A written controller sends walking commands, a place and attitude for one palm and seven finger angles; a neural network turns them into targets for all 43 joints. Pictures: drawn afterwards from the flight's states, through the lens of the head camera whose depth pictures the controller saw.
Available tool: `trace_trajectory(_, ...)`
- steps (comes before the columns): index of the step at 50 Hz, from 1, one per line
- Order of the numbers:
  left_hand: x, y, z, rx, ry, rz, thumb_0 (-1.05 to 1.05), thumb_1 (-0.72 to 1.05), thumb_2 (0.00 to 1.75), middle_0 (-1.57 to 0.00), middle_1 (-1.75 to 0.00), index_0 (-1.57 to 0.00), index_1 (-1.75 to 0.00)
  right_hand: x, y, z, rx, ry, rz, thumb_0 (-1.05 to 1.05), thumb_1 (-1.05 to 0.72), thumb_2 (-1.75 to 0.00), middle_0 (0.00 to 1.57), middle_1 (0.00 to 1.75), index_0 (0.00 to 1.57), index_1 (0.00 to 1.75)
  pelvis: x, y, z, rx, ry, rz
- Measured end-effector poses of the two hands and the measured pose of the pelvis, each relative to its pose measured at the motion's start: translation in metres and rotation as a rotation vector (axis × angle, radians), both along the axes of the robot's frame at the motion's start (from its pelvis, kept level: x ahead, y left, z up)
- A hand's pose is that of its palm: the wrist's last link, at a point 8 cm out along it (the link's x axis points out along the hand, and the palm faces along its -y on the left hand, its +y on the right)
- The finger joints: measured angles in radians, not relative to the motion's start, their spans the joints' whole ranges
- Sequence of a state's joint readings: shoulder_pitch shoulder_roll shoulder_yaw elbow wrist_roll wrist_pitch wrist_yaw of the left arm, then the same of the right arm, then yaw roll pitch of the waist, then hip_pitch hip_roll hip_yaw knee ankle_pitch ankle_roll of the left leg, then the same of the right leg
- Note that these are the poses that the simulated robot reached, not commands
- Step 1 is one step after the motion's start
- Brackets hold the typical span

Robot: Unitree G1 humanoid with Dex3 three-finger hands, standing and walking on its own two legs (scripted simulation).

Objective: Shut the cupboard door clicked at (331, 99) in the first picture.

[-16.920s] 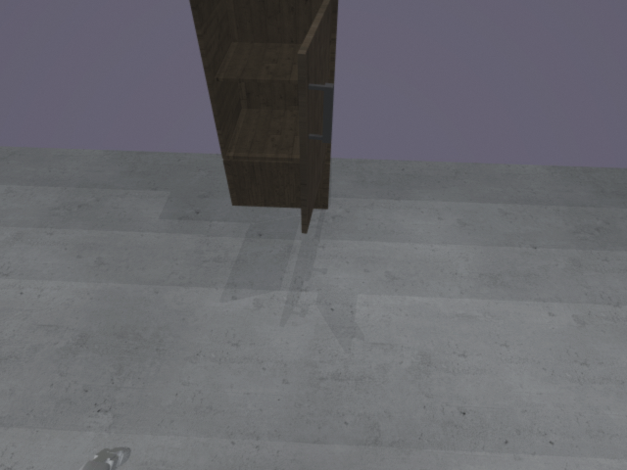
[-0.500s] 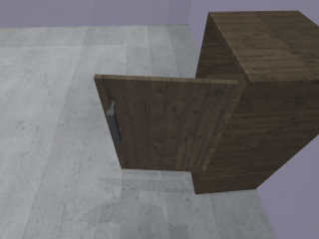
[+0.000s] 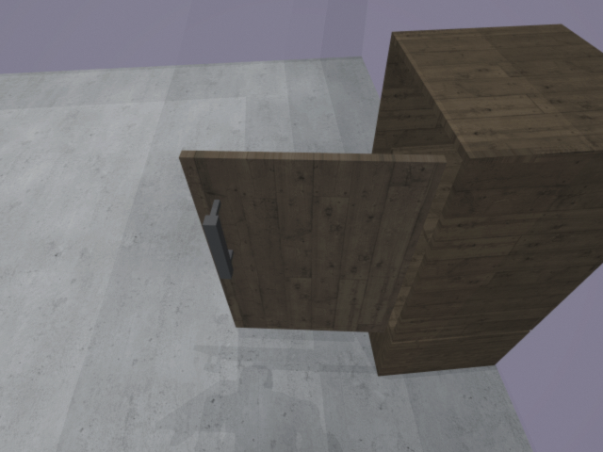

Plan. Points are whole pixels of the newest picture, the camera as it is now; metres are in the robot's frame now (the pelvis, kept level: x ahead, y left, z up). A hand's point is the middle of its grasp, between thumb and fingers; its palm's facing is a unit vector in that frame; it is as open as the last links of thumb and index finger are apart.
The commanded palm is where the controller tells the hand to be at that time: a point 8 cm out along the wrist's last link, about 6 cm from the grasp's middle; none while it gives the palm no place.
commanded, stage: look again from close up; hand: left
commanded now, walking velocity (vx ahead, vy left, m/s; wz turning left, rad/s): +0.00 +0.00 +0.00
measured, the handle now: (221, 240) +0.47 +0.18 -0.05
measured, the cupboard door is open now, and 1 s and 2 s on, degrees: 83 83 83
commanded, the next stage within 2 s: raise the hand and make a fist in 0.32 s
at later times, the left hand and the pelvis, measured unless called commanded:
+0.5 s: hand out of the picture +0.08 +0.18 -0.14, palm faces +0.16 -0.96 -0.21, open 7.3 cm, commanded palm +0.11 +0.21 -0.07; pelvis +0.01 -0.01 +0.00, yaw -1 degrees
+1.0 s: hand out of the picture +0.14 +0.17 -0.06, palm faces +0.07 -0.99 -0.08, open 5.4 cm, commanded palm +0.13 +0.21 -0.06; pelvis -0.04 -0.03 -0.13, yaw +0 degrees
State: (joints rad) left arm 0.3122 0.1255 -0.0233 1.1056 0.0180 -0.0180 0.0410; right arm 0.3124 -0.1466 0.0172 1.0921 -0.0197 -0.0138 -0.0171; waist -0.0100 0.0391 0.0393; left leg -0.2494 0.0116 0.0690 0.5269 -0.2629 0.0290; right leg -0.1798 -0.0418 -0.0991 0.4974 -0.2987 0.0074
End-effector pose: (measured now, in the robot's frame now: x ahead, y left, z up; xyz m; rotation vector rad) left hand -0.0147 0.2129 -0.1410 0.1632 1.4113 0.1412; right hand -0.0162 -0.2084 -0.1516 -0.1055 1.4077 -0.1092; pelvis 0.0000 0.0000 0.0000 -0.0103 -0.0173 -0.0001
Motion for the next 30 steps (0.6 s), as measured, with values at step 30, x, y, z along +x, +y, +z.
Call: trace_trajectory(30,0.174,0.014,0.121,0.092,-0.937,0.041,0.03,0.94,0.90,-0.23,-0.33,-0.23,-0.33,0.111,-0.061,0.035,-0.143,-0.547,0.045,0.02,-0.92,-0.90,0.20,0.30,0.20,0.30,0.008,-0.014,-0.009,0.016,0.056,0.020)
